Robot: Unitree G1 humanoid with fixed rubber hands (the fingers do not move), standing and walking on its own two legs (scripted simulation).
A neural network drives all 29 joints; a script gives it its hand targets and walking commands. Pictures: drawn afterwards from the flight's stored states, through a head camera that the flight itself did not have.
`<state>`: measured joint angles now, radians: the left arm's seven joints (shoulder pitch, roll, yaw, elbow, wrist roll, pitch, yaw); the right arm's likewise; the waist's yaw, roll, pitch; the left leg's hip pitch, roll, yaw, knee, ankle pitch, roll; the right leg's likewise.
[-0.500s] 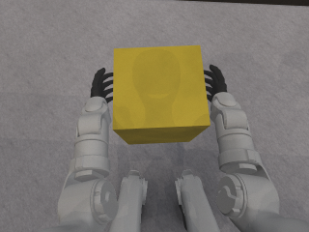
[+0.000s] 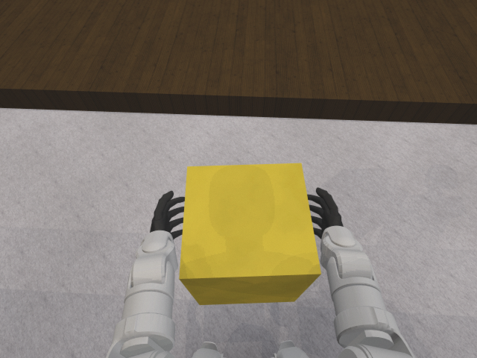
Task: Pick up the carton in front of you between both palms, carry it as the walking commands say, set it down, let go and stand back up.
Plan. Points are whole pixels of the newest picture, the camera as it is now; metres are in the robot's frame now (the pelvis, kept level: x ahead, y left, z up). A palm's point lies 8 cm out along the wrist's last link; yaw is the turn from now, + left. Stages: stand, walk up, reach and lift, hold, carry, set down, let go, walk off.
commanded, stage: reach and lift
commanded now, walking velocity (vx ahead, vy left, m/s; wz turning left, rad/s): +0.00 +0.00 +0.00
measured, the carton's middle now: (245, 240) +0.37 +0.00 -0.10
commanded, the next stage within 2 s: hold in 1.40 s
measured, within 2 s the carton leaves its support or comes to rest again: neither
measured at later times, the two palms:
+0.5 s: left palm (140, 229) +0.31 +0.15 +0.09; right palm (360, 225) +0.31 -0.15 +0.09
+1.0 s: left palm (139, 224) +0.32 +0.15 +0.10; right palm (361, 220) +0.32 -0.15 +0.10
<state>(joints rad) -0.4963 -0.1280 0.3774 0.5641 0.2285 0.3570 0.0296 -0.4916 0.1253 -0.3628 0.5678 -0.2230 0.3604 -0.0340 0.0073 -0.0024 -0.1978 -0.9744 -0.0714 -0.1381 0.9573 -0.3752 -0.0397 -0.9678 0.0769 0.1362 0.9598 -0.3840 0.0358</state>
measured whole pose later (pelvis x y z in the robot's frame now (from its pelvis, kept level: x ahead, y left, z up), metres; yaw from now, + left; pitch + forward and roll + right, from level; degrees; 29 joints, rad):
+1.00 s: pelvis +0.02 +0.00 +0.07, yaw +0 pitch -4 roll +0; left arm -0.30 -0.16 0.27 0.35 0.29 0.64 0.00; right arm -0.29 0.16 -0.27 0.34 -0.29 0.64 0.01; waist 0.00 0.00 0.00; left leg -0.14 -0.04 -0.14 0.41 -0.21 -0.02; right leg -0.13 0.03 0.14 0.41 -0.21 0.02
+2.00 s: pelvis +0.02 +0.00 +0.07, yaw +0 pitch -7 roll +0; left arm -0.30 -0.16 0.26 0.26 0.29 0.75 -0.01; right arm -0.30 0.16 -0.25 0.26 -0.29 0.76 0.02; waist 0.00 0.00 0.01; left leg -0.06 -0.03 -0.14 0.37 -0.19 -0.02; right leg -0.05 0.03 0.13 0.37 -0.19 0.02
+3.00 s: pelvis +0.19 +0.00 +0.05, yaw -2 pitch +6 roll -1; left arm -0.03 -0.13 0.08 -0.46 0.05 1.16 0.11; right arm -0.02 0.13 -0.04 -0.46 -0.06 1.17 -0.12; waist -0.03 0.04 -0.13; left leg -0.10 0.07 0.07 0.47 -0.46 -0.03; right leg -0.44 0.00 -0.16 0.62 -0.40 -0.01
